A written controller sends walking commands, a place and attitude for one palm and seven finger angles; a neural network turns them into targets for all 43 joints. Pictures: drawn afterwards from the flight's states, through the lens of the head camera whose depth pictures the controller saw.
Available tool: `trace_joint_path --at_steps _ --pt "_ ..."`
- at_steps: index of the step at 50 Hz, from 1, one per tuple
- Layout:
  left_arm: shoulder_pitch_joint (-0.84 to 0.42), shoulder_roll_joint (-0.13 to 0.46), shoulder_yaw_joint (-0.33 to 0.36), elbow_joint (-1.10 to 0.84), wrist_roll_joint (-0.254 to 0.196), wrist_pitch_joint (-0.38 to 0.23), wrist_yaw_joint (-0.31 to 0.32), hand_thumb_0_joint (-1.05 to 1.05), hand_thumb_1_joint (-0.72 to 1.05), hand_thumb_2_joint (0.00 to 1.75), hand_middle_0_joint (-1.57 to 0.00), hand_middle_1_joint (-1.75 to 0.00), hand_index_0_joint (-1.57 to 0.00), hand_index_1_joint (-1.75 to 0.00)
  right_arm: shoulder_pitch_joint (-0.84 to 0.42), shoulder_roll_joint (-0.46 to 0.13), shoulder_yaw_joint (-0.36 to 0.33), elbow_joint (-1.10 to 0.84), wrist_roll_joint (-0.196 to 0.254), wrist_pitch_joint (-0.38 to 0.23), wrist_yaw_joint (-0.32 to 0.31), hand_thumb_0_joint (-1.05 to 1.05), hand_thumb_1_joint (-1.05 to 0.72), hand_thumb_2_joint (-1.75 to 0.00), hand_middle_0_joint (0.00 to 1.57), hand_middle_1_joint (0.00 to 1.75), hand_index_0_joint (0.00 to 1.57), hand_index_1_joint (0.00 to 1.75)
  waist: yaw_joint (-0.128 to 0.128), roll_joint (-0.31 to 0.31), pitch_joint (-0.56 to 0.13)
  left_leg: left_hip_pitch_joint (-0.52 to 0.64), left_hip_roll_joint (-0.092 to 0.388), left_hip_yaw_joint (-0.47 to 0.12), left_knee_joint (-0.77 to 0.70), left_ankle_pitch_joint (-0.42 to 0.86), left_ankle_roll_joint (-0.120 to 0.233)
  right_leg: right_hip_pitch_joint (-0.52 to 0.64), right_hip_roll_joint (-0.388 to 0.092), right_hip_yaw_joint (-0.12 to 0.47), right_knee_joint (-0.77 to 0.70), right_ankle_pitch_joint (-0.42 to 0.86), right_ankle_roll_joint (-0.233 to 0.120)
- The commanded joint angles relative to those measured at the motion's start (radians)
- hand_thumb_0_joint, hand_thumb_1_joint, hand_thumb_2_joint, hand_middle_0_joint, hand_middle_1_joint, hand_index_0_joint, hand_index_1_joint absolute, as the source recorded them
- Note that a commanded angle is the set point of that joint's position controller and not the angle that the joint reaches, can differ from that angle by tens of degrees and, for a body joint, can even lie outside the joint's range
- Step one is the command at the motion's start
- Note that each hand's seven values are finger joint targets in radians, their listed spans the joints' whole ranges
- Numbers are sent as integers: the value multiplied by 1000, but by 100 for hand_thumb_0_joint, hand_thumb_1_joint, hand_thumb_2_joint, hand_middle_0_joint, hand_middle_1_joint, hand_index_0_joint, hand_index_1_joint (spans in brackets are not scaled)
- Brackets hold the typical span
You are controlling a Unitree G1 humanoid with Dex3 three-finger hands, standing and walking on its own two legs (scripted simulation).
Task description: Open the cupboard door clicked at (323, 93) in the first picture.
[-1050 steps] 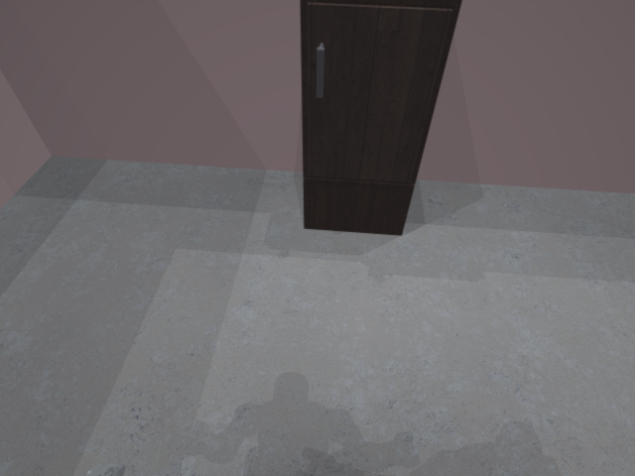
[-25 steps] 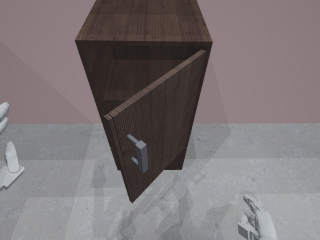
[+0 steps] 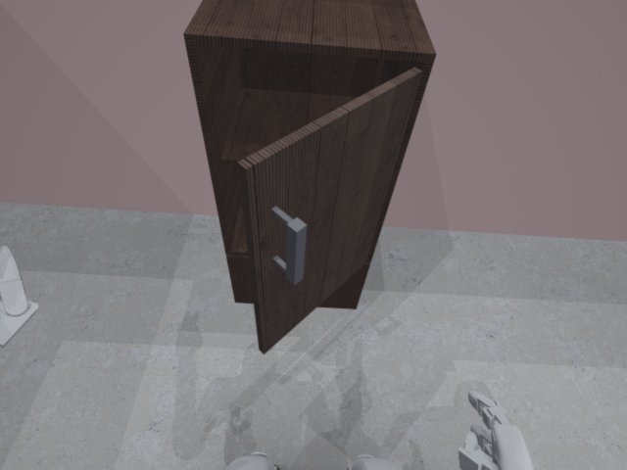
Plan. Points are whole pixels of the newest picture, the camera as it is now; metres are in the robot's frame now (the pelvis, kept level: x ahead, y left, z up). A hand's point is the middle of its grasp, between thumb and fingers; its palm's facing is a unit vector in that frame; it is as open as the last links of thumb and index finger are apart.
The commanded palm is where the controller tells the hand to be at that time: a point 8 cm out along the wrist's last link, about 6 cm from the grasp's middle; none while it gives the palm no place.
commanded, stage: step back with the hand held close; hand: left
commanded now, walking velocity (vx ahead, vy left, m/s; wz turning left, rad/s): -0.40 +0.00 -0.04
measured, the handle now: (286, 246) +0.44 +0.07 -0.01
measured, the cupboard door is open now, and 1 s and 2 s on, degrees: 47 47 47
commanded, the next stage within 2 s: stop stepping back and stand still in 0.16 s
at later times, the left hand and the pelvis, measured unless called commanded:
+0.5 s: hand (14, 432) +0.12 +0.23 +0.18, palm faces +0.31 -0.82 -0.48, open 7.4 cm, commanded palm +0.07 +0.26 +0.19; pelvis -0.09 -0.02 +0.01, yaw -4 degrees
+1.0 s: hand out of the picture +0.07 +0.24 +0.19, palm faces +0.38 -0.81 -0.45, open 7.4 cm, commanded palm +0.03 +0.28 +0.19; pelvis -0.13 -0.01 +0.02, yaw -4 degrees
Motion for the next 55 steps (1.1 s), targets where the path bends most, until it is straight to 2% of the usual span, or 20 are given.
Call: trace_joint_path --at_steps 1,7,10,13,15,18,21,24,27,29,32,35,37,41,43,45,49,53,54,55 --pt "30 141 119 -216 -22 -65 33 0 90 90 -20 -30 -20 -30 -86 -126 -58 -136 -4 -91 3 0 -90 -90 20 30 20 30 18 126 -169 48 297 -293 -360 -164 123 100 -8 32 157 -152 -5" --pt "-5 139 57 -235 -40 -48 17 0 90 90 -20 -30 -20 -30 -68 -133 -39 -86 -13 -102 15 0 -90 -90 20 30 20 30 17 247 -229 248 221 -164 -380 -6 23 211 1 -61 -367 -112 -30" --pt "6 238 125 -241 -42 -72 -1 0 90 90 -20 -30 -20 -30 -79 -116 -34 -94 -14 -61 16 0 -90 -90 20 30 20 30 11 58 -259 312 128 -35 -139 168 -49 192 -149 68 -595 263 -81" --pt "-10 233 121 -209 -50 -72 -1 0 90 90 -20 -30 -20 -30 -129 -109 -31 -130 20 -58 -5 0 -90 -90 20 30 20 30 13 -165 -250 242 -6 51 65 -58 -75 170 -236 60 -523 689 -39" --pt "111 263 182 -188 -52 -39 5 0 90 90 -20 -30 -20 -30 -139 -112 -20 -163 19 -38 -13 0 -90 -90 20 30 20 30 12 -105 -269 194 -8 44 53 15 -65 241 -230 44 -431 791 -42" --pt "123 213 144 -175 -68 -20 4 0 90 90 -20 -30 -20 -30 -102 -130 -9 -163 26 -26 -23 0 -90 -90 20 30 20 30 0 44 -198 322 67 -28 -141 274 -34 181 -113 -8 -440 395 0" --pt "119 204 135 -156 -66 -27 8 0 90 90 -20 -30 -20 -30 -99 -137 -10 -159 12 -50 -27 0 -90 -90 20 30 20 30 -1 146 -146 252 104 -127 -267 -102 -21 166 -59 -39 -496 3 -13" --pt "97 179 105 -138 -53 -25 11 0 90 90 -20 -30 -20 -30 -86 -143 -24 -157 10 -57 -28 0 -90 -90 20 30 20 30 -8 85 -71 206 36 -61 -208 -247 -62 94 -87 7 -600 -250 -62" --pt "30 171 74 -146 -39 -27 20 0 90 90 -20 -30 -20 -30 -56 -140 -34 -123 8 -63 -32 0 -90 -90 20 30 20 30 -20 -28 -60 352 0 -23 42 -106 -72 -104 -191 91 -676 -277 -106" --pt "-51 164 55 -136 -30 -21 23 0 90 90 -20 -30 -20 -30 -49 -143 -34 -105 9 -71 -37 0 -90 -90 20 30 20 30 -27 -32 -30 354 7 -32 36 -100 -70 -114 -180 63 -644 -235 -96" --pt "-140 162 42 -133 -20 -24 19 0 90 90 -20 -30 -20 -30 -54 -148 -31 -95 13 -86 -48 0 -90 -90 20 30 20 30 -30 112 19 346 48 -117 -97 -241 -70 -120 -103 2 -518 -266 -61" --pt "-149 186 87 -189 -14 -32 22 0 90 90 -20 -30 -20 -30 -78 -143 -17 -113 4 -113 -50 0 -90 -90 20 30 20 30 2 359 -22 35 192 -417 -625 -759 -69 221 63 -83 -144 -208 -20" --pt "-82 171 86 -194 -16 -29 17 0 90 90 -20 -30 -20 -30 -63 -106 -14 -115 -4 -121 -30 0 -90 -90 20 30 20 30 22 314 -101 12 199 -352 -632 -658 -85 311 63 -73 -42 -209 -37" --pt "114 149 69 -201 -31 4 7 0 90 90 -20 -30 -20 -30 -67 -93 -14 -135 -6 -98 -5 0 -90 -90 20 30 20 30 28 135 -169 30 50 -41 -343 -358 -107 448 -4 -69 -514 -140 -76" --pt "58 195 105 -230 -35 20 7 0 90 90 -20 -30 -20 -30 -68 -105 -25 -109 -11 -48 -4 0 -90 -90 20 30 20 30 14 -165 -99 118 -42 16 299 -164 -102 -18 -367 352 -780 -341 -200" --pt "-16 162 90 -152 -39 36 4 0 90 90 -20 -30 -20 -30 -43 -98 -16 -77 -5 -37 3 0 -90 -90 20 30 20 30 -20 -133 -81 -43 -14 -40 461 -146 -99 -11 -349 300 -741 -390 -195" --pt "-62 138 56 -6 -16 17 27 0 90 90 -20 -30 -20 -30 -75 -97 -2 -75 12 -76 -32 0 -90 -90 20 30 20 30 5 -67 -24 94 27 17 -5 -159 -47 148 -252 150 -613 39 -133" --pt "-125 142 31 -115 -11 -2 22 0 90 90 -20 -30 -20 -30 -66 -140 -20 -98 21 -103 -28 0 -90 -90 20 30 20 30 23 12 -134 343 121 -37 -181 209 -6 238 -133 65 -464 378 11" --pt "-109 149 37 -112 -10 0 18 0 90 90 -20 -30 -20 -30 -60 -148 -29 -106 26 -102 -25 0 -90 -90 20 30 20 30 21 -23 -151 361 126 -23 -151 268 -8 254 -124 67 -458 454 24" --pt "-73 171 63 -126 -7 1 16 0 90 90 -20 -30 -20 -30 -60 -127 -15 -99 17 -106 -23 0 -90 -90 20 30 20 30 13 83 -173 360 106 -19 -160 316 -10 247 -117 42 -430 476 5"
